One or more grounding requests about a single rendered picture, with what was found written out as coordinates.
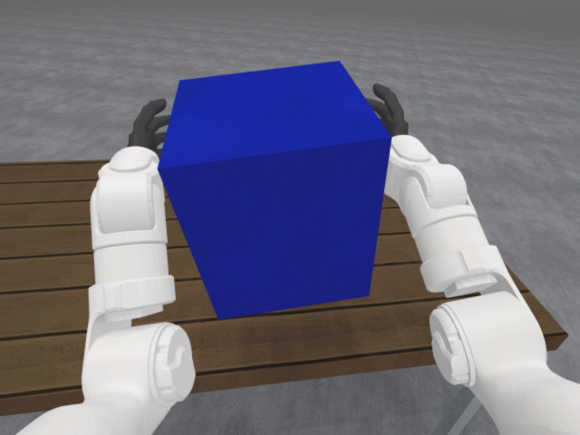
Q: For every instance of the robot right upper arm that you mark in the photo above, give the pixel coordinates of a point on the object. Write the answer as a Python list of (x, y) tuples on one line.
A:
[(491, 344)]

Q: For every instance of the robot left upper arm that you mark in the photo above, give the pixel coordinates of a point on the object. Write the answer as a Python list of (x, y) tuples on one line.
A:
[(132, 377)]

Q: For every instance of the table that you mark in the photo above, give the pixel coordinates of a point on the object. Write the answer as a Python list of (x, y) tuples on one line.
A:
[(47, 267)]

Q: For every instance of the robot left forearm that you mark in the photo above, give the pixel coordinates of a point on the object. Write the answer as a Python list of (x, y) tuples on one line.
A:
[(129, 237)]

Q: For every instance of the carton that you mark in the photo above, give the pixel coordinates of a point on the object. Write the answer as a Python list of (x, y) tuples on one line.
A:
[(277, 180)]

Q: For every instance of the robot right hand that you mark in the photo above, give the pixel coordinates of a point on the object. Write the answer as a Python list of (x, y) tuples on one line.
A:
[(391, 113)]

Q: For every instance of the robot left hand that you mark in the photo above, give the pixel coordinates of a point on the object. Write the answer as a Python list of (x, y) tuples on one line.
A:
[(146, 125)]

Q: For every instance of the robot right forearm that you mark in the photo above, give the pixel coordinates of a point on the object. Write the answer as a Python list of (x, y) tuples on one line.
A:
[(456, 256)]

